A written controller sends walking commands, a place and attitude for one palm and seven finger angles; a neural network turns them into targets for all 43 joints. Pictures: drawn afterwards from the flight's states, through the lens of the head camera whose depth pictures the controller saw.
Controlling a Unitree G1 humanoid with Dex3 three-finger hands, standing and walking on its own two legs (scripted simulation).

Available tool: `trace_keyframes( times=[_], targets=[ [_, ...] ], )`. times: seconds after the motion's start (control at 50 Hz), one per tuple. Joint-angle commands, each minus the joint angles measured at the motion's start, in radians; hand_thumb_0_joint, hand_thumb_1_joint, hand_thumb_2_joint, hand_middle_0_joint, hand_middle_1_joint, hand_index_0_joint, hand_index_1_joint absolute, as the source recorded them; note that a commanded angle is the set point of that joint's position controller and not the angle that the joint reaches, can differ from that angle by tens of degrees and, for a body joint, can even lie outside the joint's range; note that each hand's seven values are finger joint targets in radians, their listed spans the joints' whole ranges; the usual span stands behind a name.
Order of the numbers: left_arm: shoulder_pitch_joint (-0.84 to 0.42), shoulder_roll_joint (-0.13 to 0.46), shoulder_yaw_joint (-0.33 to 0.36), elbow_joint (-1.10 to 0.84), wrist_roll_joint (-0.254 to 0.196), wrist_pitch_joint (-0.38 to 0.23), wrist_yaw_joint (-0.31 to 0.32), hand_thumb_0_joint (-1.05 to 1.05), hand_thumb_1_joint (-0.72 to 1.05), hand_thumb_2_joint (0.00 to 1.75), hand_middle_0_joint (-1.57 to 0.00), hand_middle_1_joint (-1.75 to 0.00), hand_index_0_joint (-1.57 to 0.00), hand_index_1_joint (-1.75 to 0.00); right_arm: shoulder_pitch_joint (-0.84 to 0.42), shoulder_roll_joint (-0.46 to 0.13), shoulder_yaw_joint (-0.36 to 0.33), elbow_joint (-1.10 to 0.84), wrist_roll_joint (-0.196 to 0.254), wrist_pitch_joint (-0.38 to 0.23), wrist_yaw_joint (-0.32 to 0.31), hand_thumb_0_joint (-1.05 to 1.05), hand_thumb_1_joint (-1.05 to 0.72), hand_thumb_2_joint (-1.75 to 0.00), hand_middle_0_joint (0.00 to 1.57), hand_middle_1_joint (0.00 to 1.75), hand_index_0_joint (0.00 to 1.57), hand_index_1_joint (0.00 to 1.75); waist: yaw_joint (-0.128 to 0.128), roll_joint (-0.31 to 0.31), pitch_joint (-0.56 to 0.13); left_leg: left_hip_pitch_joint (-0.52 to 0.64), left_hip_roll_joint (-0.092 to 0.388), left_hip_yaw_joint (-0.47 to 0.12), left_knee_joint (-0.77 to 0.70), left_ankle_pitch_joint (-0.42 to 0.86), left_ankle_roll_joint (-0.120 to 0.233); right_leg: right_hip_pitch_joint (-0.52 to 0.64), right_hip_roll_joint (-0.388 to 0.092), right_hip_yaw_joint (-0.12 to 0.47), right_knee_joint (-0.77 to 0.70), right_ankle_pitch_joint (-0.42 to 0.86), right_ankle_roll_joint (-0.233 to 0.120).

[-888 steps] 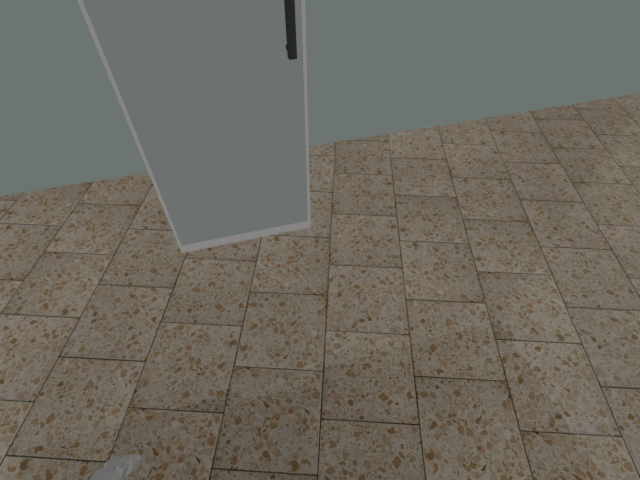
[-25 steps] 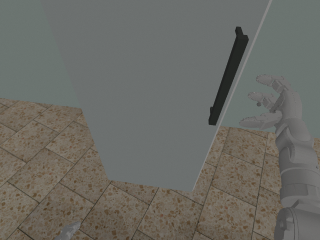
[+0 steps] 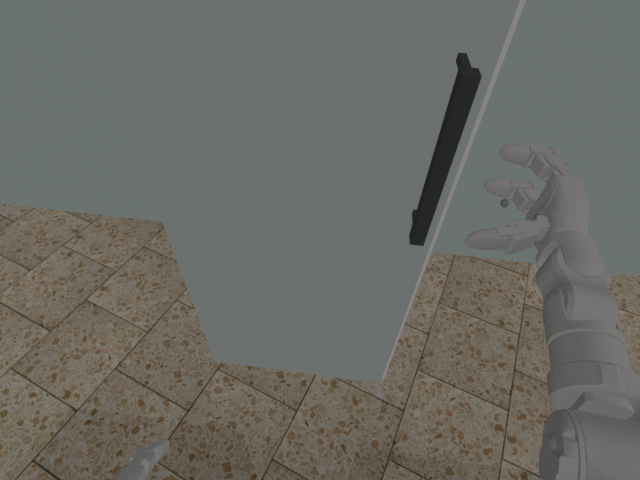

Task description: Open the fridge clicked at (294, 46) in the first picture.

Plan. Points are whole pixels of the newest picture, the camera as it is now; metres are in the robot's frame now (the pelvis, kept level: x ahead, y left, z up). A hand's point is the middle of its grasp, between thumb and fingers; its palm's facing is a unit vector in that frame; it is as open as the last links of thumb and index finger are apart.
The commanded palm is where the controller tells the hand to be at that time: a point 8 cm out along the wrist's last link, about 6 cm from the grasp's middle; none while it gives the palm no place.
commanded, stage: move the hooked fingers beside the handle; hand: right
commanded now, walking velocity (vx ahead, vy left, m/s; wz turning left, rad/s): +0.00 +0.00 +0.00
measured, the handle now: (436, 162) +0.50 -0.11 +0.16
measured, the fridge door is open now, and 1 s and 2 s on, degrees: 0 0 0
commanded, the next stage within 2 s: feel for the door with the fingertips in 0.06 s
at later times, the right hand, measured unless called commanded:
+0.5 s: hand (465, 196) +0.43 -0.14 +0.16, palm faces +0.03 +1.00 +0.03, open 14.0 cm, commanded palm +0.40 -0.19 +0.17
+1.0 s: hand (463, 188) +0.45 -0.14 +0.16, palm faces +0.04 +1.00 +0.01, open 14.0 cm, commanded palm +0.43 -0.19 +0.17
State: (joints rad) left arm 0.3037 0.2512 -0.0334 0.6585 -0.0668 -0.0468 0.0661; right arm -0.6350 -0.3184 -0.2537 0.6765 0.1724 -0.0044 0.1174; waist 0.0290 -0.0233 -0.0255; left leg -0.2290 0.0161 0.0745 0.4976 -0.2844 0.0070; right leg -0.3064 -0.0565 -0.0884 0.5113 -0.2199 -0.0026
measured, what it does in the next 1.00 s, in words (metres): stands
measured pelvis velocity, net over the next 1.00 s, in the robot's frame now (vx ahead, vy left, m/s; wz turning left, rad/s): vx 0.00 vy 0.00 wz -0.01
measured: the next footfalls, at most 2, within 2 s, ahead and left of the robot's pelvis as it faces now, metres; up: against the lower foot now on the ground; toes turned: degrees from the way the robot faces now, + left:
none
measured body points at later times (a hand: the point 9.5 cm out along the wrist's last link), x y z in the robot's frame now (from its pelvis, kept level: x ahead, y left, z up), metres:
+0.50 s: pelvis +0.00 +0.00 +0.00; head +0.00 +0.00 +0.45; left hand +0.10 +0.25 -0.11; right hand +0.42 -0.19 +0.16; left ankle -0.01 +0.11 -0.74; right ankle +0.03 -0.12 -0.74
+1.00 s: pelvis +0.00 +0.00 +0.00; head +0.02 +0.01 +0.45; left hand +0.10 +0.26 -0.11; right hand +0.44 -0.19 +0.16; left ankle -0.01 +0.11 -0.74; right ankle +0.03 -0.12 -0.74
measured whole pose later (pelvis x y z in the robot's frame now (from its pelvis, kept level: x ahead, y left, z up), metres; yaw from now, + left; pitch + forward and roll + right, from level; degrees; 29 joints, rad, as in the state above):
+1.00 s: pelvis +0.00 +0.00 +0.00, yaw -1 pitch +3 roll +0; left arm 0.30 0.26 -0.01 0.69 -0.06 -0.06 0.05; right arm -0.75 -0.25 -0.19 0.79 0.15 -0.02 0.05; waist 0.04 -0.02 -0.03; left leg -0.26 0.02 0.08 0.51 -0.29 0.01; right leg -0.34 -0.06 -0.08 0.52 -0.23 0.00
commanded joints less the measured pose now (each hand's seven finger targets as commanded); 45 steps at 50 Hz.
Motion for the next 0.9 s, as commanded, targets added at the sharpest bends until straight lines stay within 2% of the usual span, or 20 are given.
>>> trace_keyframes(
  times=[0.0, 0.02, 0.12, 0.14, 0.2, 0.22, 0.24, 0.3, 0.32, 0.36, 0.4, 0.42, 0.5, 0.64, 0.7, 0.72, 0.76, 0.82, 0.84, 0.88],
  targets=[
    [-0.056, 0.139, 0.048, -0.121, -0.009, -0.051, 0.017, 0.0, 0.9, 0.9, -0.2, -0.3, -0.2, -0.3, -0.549, -0.169, 0.009, -0.211, 0.015, -0.058, 0.02, 0.0, 0.5, -0.3, 0.3, 1.2, 0.3, 1.2, 0.023, -0.023, -0.242, -0.063, -0.03, -0.039, -0.084, 0.202, 0.011, 0.196, 0.039, 0.069, -0.048, 0.104, -0.036],
    [-0.047, 0.143, 0.05, -0.114, -0.008, -0.053, 0.019, 0.0, 0.9, 0.9, -0.2, -0.3, -0.2, -0.3, -0.562, -0.169, 0.013, -0.193, 0.016, -0.057, 0.02, 0.0, 0.5, -0.3, 0.3, 1.2, 0.3, 1.2, 0.038, 0.011, -0.229, -0.074, -0.031, -0.038, -0.09, 0.188, 0.008, 0.194, 0.037, 0.07, -0.042, 0.097, -0.041],
    [-0.031, 0.146, 0.053, -0.109, -0.002, -0.062, 0.016, 0.0, 0.9, 0.9, -0.2, -0.3, -0.2, -0.3, -0.558, -0.204, -0.029, -0.165, 0.025, -0.068, 0.013, 0.0, 0.5, -0.3, 0.3, 1.2, 0.3, 1.2, 0.017, 0.036, -0.296, -0.037, -0.028, -0.039, -0.082, 0.196, 0.008, 0.186, 0.041, 0.073, -0.041, 0.108, -0.041],
    [-0.036, 0.148, 0.053, -0.111, -0.003, -0.063, 0.016, 0.0, 0.9, 0.9, -0.2, -0.3, -0.2, -0.3, -0.55, -0.233, -0.054, -0.167, 0.024, -0.074, 0.011, 0.0, 0.5, -0.3, 0.3, 1.2, 0.3, 1.2, 0.008, 0.013, -0.31, -0.033, -0.026, -0.045, -0.078, 0.2, 0.008, 0.185, 0.041, 0.071, -0.041, 0.108, -0.041],
    [-0.034, 0.141, 0.052, -0.11, -0.003, -0.069, 0.008, 0.0, 0.9, 0.9, -0.2, -0.3, -0.2, -0.3, -0.591, -0.164, 0.008, -0.167, 0.013, -0.091, 0.007, 0.0, 0.5, -0.3, 0.3, 1.2, 0.3, 1.2, 0.021, -0.019, -0.294, -0.061, -0.03, -0.037, -0.071, 0.194, 0.012, 0.196, 0.04, 0.076, -0.043, 0.108, -0.035],
    [-0.028, 0.141, 0.055, -0.11, -0.001, -0.072, 0.004, 0.0, 0.9, 0.9, -0.2, -0.3, -0.2, -0.3, -0.571, -0.14, 0.026, -0.162, 0.012, -0.095, 0.003, 0.0, 0.5, -0.3, 0.3, 1.2, 0.3, 1.2, 0.026, 0.01, -0.296, -0.06, -0.03, -0.034, -0.071, 0.193, 0.01, 0.195, 0.037, 0.075, -0.035, 0.111, -0.038],
    [-0.026, 0.145, 0.057, -0.106, -0.002, -0.072, 0.004, 0.0, 0.9, 0.9, -0.2, -0.3, -0.2, -0.3, -0.56, -0.17, -0.006, -0.15, 0.01, -0.096, -0.005, 0.0, 0.5, -0.3, 0.3, 1.2, 0.3, 1.2, 0.017, 0.006, -0.297, -0.06, -0.031, -0.035, -0.068, 0.208, 0.011, 0.195, 0.036, 0.076, -0.035, 0.123, -0.037],
    [-0.033, 0.139, 0.056, -0.112, -0.003, -0.074, -0.005, 0.0, 0.9, 0.9, -0.2, -0.3, -0.2, -0.3, -0.552, -0.11, 0.035, -0.17, 0.01, -0.093, -0.017, 0.0, 0.5, -0.3, 0.3, 1.2, 0.3, 1.2, 0.011, -0.037, -0.299, -0.073, -0.035, -0.029, -0.063, 0.201, 0.016, 0.213, 0.037, 0.08, -0.039, 0.126, -0.028],
    [-0.026, 0.141, 0.059, -0.109, 0.0, -0.075, -0.007, 0.0, 0.9, 0.9, -0.2, -0.3, -0.2, -0.3, -0.556, -0.105, 0.035, -0.17, 0.01, -0.095, -0.027, 0.0, 0.5, -0.3, 0.3, 1.2, 0.3, 1.2, 0.02, 0.008, -0.293, -0.067, -0.036, -0.025, -0.066, 0.202, 0.013, 0.205, 0.035, 0.079, -0.035, 0.129, -0.033],
    [-0.033, 0.138, 0.06, -0.112, 0.001, -0.076, -0.012, 0.0, 0.9, 0.9, -0.2, -0.3, -0.2, -0.3, -0.545, -0.099, 0.031, -0.198, 0.006, -0.091, -0.043, 0.0, 0.5, -0.3, 0.3, 1.2, 0.3, 1.2, 0.007, -0.008, -0.31, -0.058, -0.036, -0.027, -0.058, 0.226, 0.015, 0.214, 0.035, 0.077, -0.038, 0.151, -0.03],
    [-0.032, 0.138, 0.059, -0.107, 0.004, -0.073, -0.01, 0.0, 0.9, 0.9, -0.2, -0.3, -0.2, -0.3, -0.544, -0.115, 0.008, -0.177, 0.005, -0.079, -0.062, 0.0, 0.5, -0.3, 0.3, 1.2, 0.3, 1.2, 0.006, 0.036, -0.285, -0.055, -0.036, -0.028, -0.064, 0.217, 0.01, 0.189, 0.034, 0.074, -0.043, 0.134, -0.032],
    [-0.024, 0.144, 0.059, -0.105, 0.008, -0.069, -0.01, 0.0, 0.9, 0.9, -0.2, -0.3, -0.2, -0.3, -0.527, -0.148, -0.023, -0.17, 0.001, -0.081, -0.076, 0.0, 0.5, -0.3, 0.3, 1.2, 0.3, 1.2, 0.002, 0.096, -0.283, -0.037, -0.037, -0.027, -0.068, 0.211, 0.007, 0.17, 0.031, 0.075, -0.044, 0.131, -0.036],
    [-0.04, 0.127, 0.057, -0.108, 0.008, -0.07, -0.012, 0.0, 0.9, 0.9, -0.2, -0.3, -0.2, -0.3, -0.585, -0.101, 0.02, -0.218, -0.024, -0.085, -0.103, 0.0, 0.5, -0.3, 0.3, 1.2, 0.3, 1.2, 0.006, 0.016, -0.29, -0.048, -0.034, -0.033, -0.061, 0.222, 0.011, 0.197, 0.033, 0.067, -0.045, 0.14, -0.032],
    [-0.032, 0.13, 0.055, -0.103, 0.012, -0.058, -0.004, 0.0, 0.9, 0.9, -0.2, -0.3, -0.2, -0.3, -0.575, -0.16, -0.025, -0.158, -0.033, -0.087, -0.098, 0.0, 0.5, -0.3, 0.3, 1.2, 0.3, 1.2, 0.003, 0.047, -0.308, 0.003, -0.029, -0.046, -0.064, 0.277, 0.007, 0.172, 0.039, 0.054, -0.042, 0.158, -0.038],
    [-0.027, 0.126, 0.057, -0.103, 0.009, -0.055, -0.003, 0.0, 0.9, 0.9, -0.2, -0.3, -0.2, -0.3, -0.593, -0.118, 0.017, -0.154, -0.031, -0.083, -0.071, 0.0, 0.5, -0.3, 0.3, 1.2, 0.3, 1.2, 0.011, 0.004, -0.319, -0.005, -0.029, -0.043, -0.059, 0.313, 0.01, 0.193, 0.043, 0.05, -0.035, 0.187, -0.035],
    [-0.021, 0.13, 0.059, -0.106, 0.008, -0.055, -0.005, 0.0, 0.9, 0.9, -0.2, -0.3, -0.2, -0.3, -0.568, -0.114, 0.012, -0.145, -0.024, -0.084, -0.067, 0.0, 0.5, -0.3, 0.3, 1.2, 0.3, 1.2, 0.01, 0.038, -0.322, 0.003, -0.03, -0.04, -0.059, 0.324, 0.01, 0.192, 0.042, 0.052, -0.027, 0.198, -0.038],
    [-0.024, 0.128, 0.061, -0.104, 0.005, -0.055, -0.006, 0.0, 0.9, 0.9, -0.2, -0.3, -0.2, -0.3, -0.576, -0.084, 0.039, -0.148, -0.014, -0.081, -0.051, 0.0, 0.5, -0.3, 0.3, 1.2, 0.3, 1.2, 0.017, 0.004, -0.316, -0.017, -0.032, -0.04, -0.057, 0.334, 0.011, 0.207, 0.043, 0.052, -0.025, 0.208, -0.036],
    [-0.014, 0.138, 0.064, -0.101, 0.006, -0.051, -0.004, 0.0, 0.9, 0.9, -0.2, -0.3, -0.2, -0.3, -0.569, -0.099, 0.02, -0.131, 0.001, -0.079, -0.045, 0.0, 0.5, -0.3, 0.3, 1.2, 0.3, 1.2, 0.023, 0.067, -0.298, -0.015, -0.033, -0.036, -0.062, 0.336, 0.007, 0.192, 0.042, 0.056, -0.023, 0.207, -0.04],
    [-0.017, 0.137, 0.064, -0.1, 0.004, -0.049, -0.005, 0.0, 0.9, 0.9, -0.2, -0.3, -0.2, -0.3, -0.563, -0.102, 0.019, -0.126, 0.001, -0.075, -0.044, 0.0, 0.5, -0.3, 0.3, 1.2, 0.3, 1.2, 0.016, 0.062, -0.301, -0.014, -0.032, -0.038, -0.058, 0.342, 0.007, 0.186, 0.044, 0.055, -0.024, 0.207, -0.04],
    [-0.016, 0.134, 0.064, -0.096, 0.004, -0.048, -0.005, 0.0, 0.9, 0.9, -0.2, -0.3, -0.2, -0.3, -0.627, -0.081, 0.046, -0.141, -0.006, -0.077, -0.05, 0.0, 0.5, -0.3, 0.3, 1.2, 0.3, 1.2, 0.03, 0.037, -0.291, -0.043, -0.032, -0.036, -0.059, 0.321, 0.008, 0.2, 0.044, 0.06, -0.022, 0.198, -0.039]
  ],
)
